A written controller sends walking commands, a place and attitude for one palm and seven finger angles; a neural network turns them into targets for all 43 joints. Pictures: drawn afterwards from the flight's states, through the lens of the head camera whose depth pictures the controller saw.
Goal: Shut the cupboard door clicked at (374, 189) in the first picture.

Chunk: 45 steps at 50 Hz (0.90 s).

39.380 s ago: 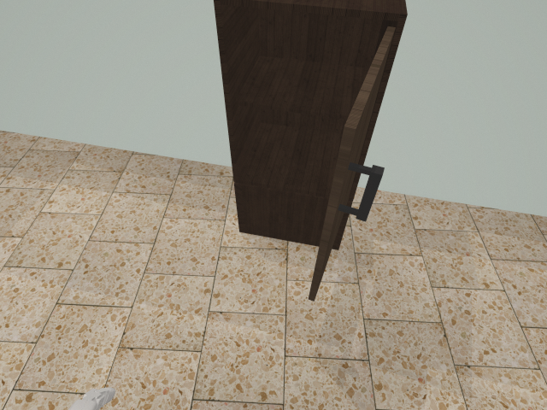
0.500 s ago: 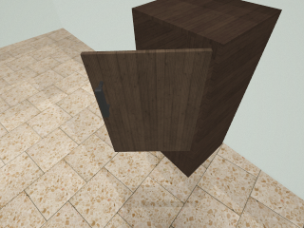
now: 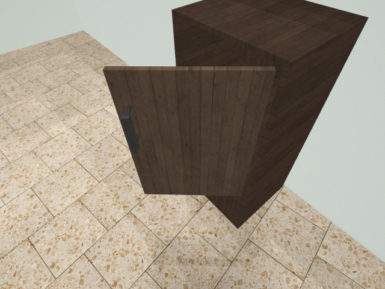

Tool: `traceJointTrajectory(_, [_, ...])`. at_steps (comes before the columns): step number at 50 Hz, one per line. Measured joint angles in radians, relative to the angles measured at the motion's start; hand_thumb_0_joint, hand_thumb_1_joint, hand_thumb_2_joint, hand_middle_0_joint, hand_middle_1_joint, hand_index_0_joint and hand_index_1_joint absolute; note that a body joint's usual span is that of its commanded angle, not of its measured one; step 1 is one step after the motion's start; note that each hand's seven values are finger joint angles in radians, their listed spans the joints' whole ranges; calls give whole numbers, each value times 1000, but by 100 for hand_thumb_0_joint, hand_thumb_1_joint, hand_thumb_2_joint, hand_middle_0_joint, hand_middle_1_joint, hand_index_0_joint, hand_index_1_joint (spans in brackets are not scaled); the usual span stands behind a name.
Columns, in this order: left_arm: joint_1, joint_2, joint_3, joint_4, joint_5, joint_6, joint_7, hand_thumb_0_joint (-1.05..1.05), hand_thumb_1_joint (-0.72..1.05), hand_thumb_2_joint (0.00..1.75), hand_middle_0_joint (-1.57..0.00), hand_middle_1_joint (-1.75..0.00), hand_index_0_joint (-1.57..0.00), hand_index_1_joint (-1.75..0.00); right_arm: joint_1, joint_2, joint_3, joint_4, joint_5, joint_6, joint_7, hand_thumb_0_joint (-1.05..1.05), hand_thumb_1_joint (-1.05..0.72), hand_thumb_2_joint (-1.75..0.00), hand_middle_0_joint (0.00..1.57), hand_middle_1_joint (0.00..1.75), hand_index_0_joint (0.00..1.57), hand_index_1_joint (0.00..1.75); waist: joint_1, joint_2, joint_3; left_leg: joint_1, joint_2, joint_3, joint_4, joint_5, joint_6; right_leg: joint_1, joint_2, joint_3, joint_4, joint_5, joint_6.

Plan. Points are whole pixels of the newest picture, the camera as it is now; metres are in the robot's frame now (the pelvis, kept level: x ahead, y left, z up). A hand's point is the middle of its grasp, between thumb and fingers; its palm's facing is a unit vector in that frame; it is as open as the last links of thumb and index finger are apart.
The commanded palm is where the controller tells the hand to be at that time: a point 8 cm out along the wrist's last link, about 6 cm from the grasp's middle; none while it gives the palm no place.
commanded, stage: look again from close up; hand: left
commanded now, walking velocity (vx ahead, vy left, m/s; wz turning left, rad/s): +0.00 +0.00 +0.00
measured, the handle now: (132, 128) +0.52 +0.21 +0.01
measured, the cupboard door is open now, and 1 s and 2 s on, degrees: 48 48 48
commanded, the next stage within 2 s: shuffle to correct the standing spot in 0.16 s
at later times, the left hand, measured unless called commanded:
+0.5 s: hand out of the picture +0.08 +0.17 -0.17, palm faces +0.03 -0.98 -0.21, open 7.4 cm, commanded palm none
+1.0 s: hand out of the picture +0.13 +0.20 -0.16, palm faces +0.02 -0.97 -0.26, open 7.4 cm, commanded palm none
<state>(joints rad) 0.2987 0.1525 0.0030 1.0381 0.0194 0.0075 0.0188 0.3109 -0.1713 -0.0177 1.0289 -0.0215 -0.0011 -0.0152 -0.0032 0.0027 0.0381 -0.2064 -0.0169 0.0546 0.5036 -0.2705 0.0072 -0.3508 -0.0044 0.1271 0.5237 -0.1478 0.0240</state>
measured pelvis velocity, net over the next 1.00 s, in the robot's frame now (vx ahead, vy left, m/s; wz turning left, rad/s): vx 0.03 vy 0.00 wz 0.02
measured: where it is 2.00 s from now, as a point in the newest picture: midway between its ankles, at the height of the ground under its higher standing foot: outside the picture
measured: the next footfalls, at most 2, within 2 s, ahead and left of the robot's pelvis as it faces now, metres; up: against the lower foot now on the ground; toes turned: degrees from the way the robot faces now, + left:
none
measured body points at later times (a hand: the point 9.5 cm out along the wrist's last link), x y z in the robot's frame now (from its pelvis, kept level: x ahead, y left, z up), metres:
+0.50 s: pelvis +0.06 -0.01 +0.00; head +0.08 -0.02 +0.45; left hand +0.08 +0.22 -0.15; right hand +0.06 -0.24 -0.16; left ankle +0.00 +0.12 -0.73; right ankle +0.09 -0.13 -0.73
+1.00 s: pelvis +0.03 +0.00 -0.01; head +0.02 -0.01 +0.44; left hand +0.12 +0.25 -0.14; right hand +0.11 -0.25 -0.15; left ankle +0.00 +0.12 -0.73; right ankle +0.09 -0.13 -0.73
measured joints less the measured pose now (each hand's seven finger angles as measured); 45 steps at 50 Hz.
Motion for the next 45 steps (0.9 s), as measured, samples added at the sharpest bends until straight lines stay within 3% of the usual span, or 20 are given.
traceJointTrajectory(15, [-36, 11, -3, 23, -7, -16, 6, 1, 92, 90, -20, -30, -20, -30, -22, 4, 7, 28, 6, -15, -11, 0, -91, -89, 19, 30, 20, 30, -4, 2, 21, 52, 20, -19, -40, -25, -17, 44, 16, -22, -15, -40, -9])
traceJointTrajectory(24, [-27, 10, 10, 5, 2, -14, -5, 1, 91, 90, -20, -30, -20, -30, -1, -1, 5, 35, -4, -8, -1, 0, -91, -89, 19, 30, 20, 30, 6, 7, 0, 76, 31, -20, 4, -95, -20, 55, 28, -27, 51, -121, -18])
traceJointTrajectory(41, [-142, 45, 25, -50, -7, 1, 20, 1, 91, 90, -20, -30, -20, -30, -108, 10, -21, -13, 5, 8, -31, 0, -91, -89, 20, 30, 20, 30, -1, -20, 67, 60, 18, -9, 17, -94, -15, 35, 13, -27, 73, -127, -9])
traceJointTrajectory(45, [-119, 58, 7, -100, -4, 4, 23, 1, 90, 90, -20, -30, -20, -30, -106, -5, -24, -48, 4, 9, -11, 0, -90, -89, 20, 30, 20, 30, -19, -18, 42, 42, 17, -22, 59, -98, -14, 33, 10, -40, 90, -119, -8])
